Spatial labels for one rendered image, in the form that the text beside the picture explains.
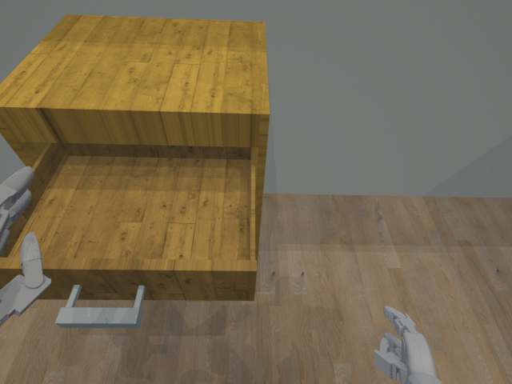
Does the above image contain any cabinet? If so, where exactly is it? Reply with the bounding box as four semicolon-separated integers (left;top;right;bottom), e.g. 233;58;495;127
0;14;270;264

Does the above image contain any left robot hand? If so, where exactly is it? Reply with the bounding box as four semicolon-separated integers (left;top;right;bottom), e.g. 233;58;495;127
0;166;51;326

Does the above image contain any right robot hand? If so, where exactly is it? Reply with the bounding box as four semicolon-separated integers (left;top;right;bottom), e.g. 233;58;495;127
374;306;438;384

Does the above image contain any drawer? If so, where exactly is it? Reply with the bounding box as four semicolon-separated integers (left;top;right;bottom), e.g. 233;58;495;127
0;142;257;301

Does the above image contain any handle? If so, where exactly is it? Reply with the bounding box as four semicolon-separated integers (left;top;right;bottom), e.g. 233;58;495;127
55;285;146;328

